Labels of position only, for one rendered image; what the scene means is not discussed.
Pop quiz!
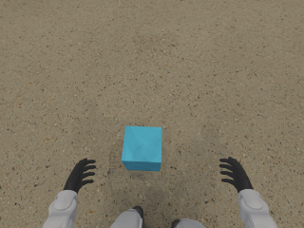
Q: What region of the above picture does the right robot hand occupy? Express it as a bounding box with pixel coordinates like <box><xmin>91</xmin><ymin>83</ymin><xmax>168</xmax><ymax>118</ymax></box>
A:
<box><xmin>219</xmin><ymin>157</ymin><xmax>254</xmax><ymax>193</ymax></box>

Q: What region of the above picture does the left robot thigh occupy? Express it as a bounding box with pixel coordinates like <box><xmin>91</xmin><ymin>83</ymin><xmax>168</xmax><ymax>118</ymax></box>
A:
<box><xmin>110</xmin><ymin>211</ymin><xmax>143</xmax><ymax>228</ymax></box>

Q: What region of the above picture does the robot left forearm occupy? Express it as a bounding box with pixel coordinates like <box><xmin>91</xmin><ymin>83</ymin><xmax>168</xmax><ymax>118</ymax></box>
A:
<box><xmin>42</xmin><ymin>190</ymin><xmax>78</xmax><ymax>228</ymax></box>

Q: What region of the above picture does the left robot shin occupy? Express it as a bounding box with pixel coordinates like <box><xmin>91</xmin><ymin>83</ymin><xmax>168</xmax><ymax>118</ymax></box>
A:
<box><xmin>127</xmin><ymin>209</ymin><xmax>140</xmax><ymax>215</ymax></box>

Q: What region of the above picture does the left robot hand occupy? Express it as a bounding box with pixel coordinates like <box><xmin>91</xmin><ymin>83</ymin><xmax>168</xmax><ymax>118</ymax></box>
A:
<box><xmin>63</xmin><ymin>158</ymin><xmax>96</xmax><ymax>194</ymax></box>

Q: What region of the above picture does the carton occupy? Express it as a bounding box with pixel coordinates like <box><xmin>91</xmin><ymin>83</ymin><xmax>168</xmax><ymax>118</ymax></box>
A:
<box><xmin>122</xmin><ymin>125</ymin><xmax>162</xmax><ymax>172</ymax></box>

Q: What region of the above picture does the robot right forearm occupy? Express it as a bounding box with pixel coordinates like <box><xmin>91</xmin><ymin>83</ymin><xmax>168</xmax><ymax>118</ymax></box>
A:
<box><xmin>237</xmin><ymin>189</ymin><xmax>278</xmax><ymax>228</ymax></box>

